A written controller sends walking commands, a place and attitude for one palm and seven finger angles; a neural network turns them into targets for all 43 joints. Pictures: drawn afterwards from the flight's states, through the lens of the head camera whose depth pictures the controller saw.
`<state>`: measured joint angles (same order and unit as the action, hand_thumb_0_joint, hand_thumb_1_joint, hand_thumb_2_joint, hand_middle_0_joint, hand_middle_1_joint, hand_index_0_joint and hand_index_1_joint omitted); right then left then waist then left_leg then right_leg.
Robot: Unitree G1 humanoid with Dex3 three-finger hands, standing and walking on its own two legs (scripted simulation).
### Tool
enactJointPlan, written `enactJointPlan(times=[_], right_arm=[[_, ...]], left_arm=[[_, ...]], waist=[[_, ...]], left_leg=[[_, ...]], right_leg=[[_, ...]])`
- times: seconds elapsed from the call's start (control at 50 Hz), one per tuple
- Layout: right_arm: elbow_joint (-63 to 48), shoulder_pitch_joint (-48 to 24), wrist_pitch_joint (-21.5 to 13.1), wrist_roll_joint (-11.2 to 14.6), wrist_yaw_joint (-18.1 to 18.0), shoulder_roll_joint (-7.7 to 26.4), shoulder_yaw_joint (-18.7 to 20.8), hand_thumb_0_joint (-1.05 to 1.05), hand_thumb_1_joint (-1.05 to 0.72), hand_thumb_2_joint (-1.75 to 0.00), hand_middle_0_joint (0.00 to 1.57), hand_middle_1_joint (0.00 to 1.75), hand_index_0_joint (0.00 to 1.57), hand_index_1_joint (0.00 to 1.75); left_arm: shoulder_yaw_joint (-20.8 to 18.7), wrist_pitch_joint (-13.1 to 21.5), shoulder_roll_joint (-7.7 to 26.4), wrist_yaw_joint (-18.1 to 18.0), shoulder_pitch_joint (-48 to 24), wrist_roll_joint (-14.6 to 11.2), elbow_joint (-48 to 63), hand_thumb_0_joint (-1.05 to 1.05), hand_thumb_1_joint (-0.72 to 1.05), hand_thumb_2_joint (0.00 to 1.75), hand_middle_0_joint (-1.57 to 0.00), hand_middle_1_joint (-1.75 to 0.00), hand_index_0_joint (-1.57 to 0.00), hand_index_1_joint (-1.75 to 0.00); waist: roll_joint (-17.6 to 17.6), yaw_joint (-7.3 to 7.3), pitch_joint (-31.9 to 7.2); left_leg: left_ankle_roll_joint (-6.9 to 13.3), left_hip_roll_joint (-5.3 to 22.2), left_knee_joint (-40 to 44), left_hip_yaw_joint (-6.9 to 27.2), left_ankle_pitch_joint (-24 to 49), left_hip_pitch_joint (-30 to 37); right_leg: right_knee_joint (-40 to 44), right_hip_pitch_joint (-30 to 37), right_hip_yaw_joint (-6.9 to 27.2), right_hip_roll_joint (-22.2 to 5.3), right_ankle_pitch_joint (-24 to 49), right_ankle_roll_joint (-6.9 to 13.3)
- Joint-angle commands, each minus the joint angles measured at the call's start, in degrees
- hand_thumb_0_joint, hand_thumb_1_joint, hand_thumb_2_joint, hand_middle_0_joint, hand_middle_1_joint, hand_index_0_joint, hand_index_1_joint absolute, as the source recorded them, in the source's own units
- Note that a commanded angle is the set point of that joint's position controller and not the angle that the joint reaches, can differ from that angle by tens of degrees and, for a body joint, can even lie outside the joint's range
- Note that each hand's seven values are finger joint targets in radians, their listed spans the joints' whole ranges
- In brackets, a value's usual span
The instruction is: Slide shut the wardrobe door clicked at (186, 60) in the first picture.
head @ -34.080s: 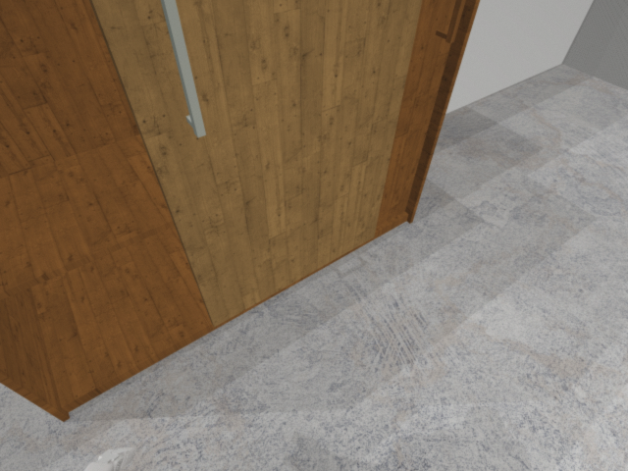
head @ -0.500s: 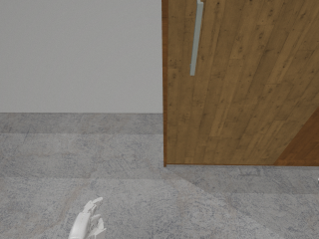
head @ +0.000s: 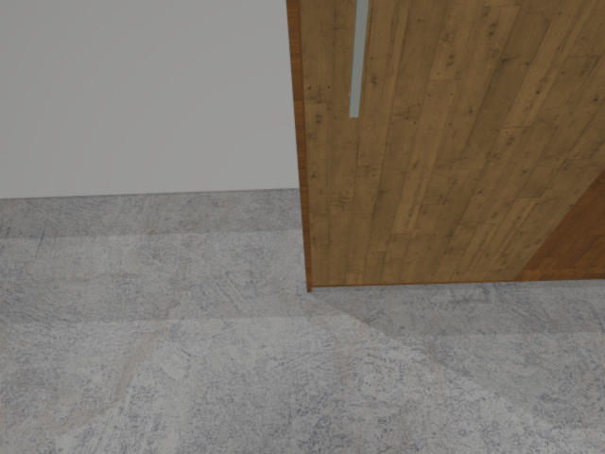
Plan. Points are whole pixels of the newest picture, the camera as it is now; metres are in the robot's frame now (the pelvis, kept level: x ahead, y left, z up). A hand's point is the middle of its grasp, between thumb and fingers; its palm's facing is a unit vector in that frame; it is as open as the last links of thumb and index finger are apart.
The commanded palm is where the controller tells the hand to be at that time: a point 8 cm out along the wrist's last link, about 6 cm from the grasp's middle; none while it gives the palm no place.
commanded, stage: let the arm hang, fingers relaxed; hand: right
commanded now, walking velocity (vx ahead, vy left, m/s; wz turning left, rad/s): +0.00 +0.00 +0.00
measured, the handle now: (357, 45) +0.72 -0.05 +0.17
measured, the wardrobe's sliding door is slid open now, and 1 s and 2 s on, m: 0.00 0.00 0.00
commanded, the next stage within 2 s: look to check the result in 0.68 s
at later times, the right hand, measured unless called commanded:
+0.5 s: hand out of the picture +0.02 -0.19 -0.17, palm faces -0.02 +0.98 -0.19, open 7.4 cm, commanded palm none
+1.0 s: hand out of the picture +0.02 -0.18 -0.17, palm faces -0.01 +0.98 -0.19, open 7.4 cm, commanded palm none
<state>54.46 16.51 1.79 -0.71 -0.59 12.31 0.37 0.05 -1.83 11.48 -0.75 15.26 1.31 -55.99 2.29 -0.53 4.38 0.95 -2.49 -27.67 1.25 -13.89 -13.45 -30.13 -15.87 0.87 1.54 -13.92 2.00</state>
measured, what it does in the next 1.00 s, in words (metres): stands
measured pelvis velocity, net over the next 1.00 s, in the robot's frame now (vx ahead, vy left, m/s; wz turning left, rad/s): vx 0.01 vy -0.01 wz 0.02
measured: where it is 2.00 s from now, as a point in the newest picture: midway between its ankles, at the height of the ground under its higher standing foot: outside the picture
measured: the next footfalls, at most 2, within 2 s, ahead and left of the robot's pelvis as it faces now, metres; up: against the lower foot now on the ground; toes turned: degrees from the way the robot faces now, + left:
none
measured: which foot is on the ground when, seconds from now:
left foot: down 0.00-1.00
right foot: down 0.00-1.00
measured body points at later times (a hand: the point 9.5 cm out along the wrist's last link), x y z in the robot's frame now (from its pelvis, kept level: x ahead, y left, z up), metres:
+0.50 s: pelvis +0.00 -0.01 +0.01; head +0.01 -0.01 +0.46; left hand +0.00 +0.21 -0.15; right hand +0.02 -0.24 -0.15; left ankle +0.01 +0.11 -0.74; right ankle +0.02 -0.10 -0.74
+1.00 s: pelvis +0.01 -0.01 +0.01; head +0.04 -0.01 +0.46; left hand +0.01 +0.22 -0.15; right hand +0.02 -0.23 -0.15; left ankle +0.01 +0.11 -0.74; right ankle +0.02 -0.10 -0.74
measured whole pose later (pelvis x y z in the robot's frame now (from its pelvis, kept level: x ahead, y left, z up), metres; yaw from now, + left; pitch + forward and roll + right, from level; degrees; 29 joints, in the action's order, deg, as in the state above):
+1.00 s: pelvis +0.01 -0.01 +0.01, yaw +1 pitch -1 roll +0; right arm 65.6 13.9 -0.4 -0.6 -1.6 9.1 0.1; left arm -0.3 -0.6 8.6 -1.6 13.8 0.9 -64.2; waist 0.0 -0.6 3.7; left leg 0.2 -1.4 -22.6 2.8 -12.1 -9.8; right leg -22.9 -10.9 -0.5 2.4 -11.3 2.6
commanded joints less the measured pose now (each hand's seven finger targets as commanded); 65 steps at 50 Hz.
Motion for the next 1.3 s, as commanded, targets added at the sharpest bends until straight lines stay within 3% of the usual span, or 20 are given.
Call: enactJointPlan(times=[0.0, 0.06, 0.36, 0.48, 0.58, 0.7, 0.9, 1.08, 1.28], right_arm=[[-0.2, -0.2, -2.1, 0.3, -0.4, 6.6, 1.3, 0.00, -0.90, -0.90, 0.20, 0.30, 0.20, 0.30], [2.7, -0.3, -2.2, 0.3, -0.5, 5.7, 0.8, 0.00, -0.90, -0.90, 0.20, 0.30, 0.20, 0.30], [8.0, 0.3, -2.4, 0.1, -1.2, 3.8, 0.7, 0.00, -0.90, -0.90, 0.20, 0.30, 0.20, 0.30], [8.2, 0.4, -2.5, 0.1, -1.1, 3.3, 0.8, 0.00, -0.90, -0.90, 0.20, 0.30, 0.20, 0.30], [8.6, 0.5, -2.9, 0.2, -1.2, 3.1, 0.9, 0.00, -0.90, -0.90, 0.20, 0.30, 0.20, 0.30], [9.0, 0.6, -2.7, 0.2, -1.3, 2.8, 0.7, 0.00, -0.90, -0.90, 0.20, 0.30, 0.20, 0.30], [9.3, 0.7, -3.0, 0.3, -1.4, 3.1, 0.8, 0.00, -0.90, -0.90, 0.20, 0.30, 0.20, 0.30], [9.3, -0.5, -2.8, 0.3, -1.4, 3.3, 1.0, 0.00, -0.90, -0.90, 0.20, 0.30, 0.20, 0.30], [9.0, -1.4, -3.1, 0.3, -1.4, 4.3, 1.3, 0.00, -0.90, -0.90, 0.20, 0.30, 0.20, 0.30]], left_arm=[[-1.3, 2.0, 6.8, -0.9, -0.8, -0.1, 2.1, 0.00, 0.90, 0.90, -0.20, -0.30, -0.20, -0.30], [-1.4, 1.9, 6.4, -1.0, 1.3, -0.2, -0.2, 0.00, 0.90, 0.90, -0.20, -0.30, -0.20, -0.30], [-1.4, 1.8, 3.8, -1.0, 3.4, -0.1, -5.4, 0.00, 0.90, 0.90, -0.20, -0.30, -0.20, -0.30], [-1.5, 1.9, 3.7, -1.1, 3.2, 0.0, -5.6, 0.00, 0.90, 0.90, -0.20, -0.30, -0.20, -0.30], [-1.4, 2.3, 3.2, -1.3, 3.1, -0.1, -5.8, 0.00, 0.90, 0.90, -0.20, -0.30, -0.20, -0.30], [-1.5, 2.0, 3.3, -1.3, 2.8, -0.2, -6.1, 0.00, 0.90, 0.90, -0.20, -0.30, -0.20, -0.30], [-1.5, 2.1, 3.5, -1.4, 2.3, -0.3, -6.4, 0.00, 0.90, 0.90, -0.20, -0.30, -0.20, -0.30], [-1.4, 2.2, 4.0, -1.5, 1.3, -0.2, -6.8, 0.00, 0.90, 0.90, -0.20, -0.30, -0.20, -0.30], [-1.5, 2.4, 4.8, -1.6, 0.0, -0.2, -6.9, 0.00, 0.90, 0.90, -0.20, -0.30, -0.20, -0.30]], waist=[[-7.3, 0.48, -5.4], [-3.4, -0.10, -4.8], [-1.6, -0.21, 1.0], [-3.7, -0.21, -0.1], [-3.8, -0.25, -2.4], [-3.8, -0.27, -0.3], [-1.8, -0.29, -2.5], [-3.2, -0.28, -1.3], [-2.9, -0.28, -3.0]], left_leg=[[2.2, 5.6, 7.0, 5.2, 3.3, 2.7], [2.2, 6.0, 8.5, 5.3, 2.0, 1.8], [1.6, 6.1, 9.3, 5.1, -0.5, -1.3], [1.6, 6.1, 9.1, 5.1, -0.2, -0.9], [1.7, 6.6, 8.9, 5.3, 3.8, 0.5], [1.7, 6.4, 9.5, 5.4, 2.3, -0.5], [1.6, 6.6, 9.5, 5.6, 5.4, 0.9], [1.5, 6.6, 9.5, 5.4, 5.1, 1.1], [1.5, 7.0, 9.4, 5.6, 8.8, 2.6]], right_leg=[[9.8, 2.6, 7.3, -6.9, 3.7, 1.7], [10.5, 3.9, 6.7, -6.5, 2.0, 1.6], [13.9, 3.4, 6.5, -6.2, -1.0, 1.5], [14.0, 3.7, 6.4, -6.0, -1.1, 1.3], [12.2, 6.1, 5.5, -5.8, 5.1, 1.2], [12.2, 5.7, 5.4, -6.0, 4.1, 1.1], [11.0, 8.0, 4.7, -6.1, 7.9, 1.0], [12.1, 7.8, 4.9, -6.5, 7.8, 0.9], [11.6, 9.7, 4.7, -6.7, 11.5, 0.9]])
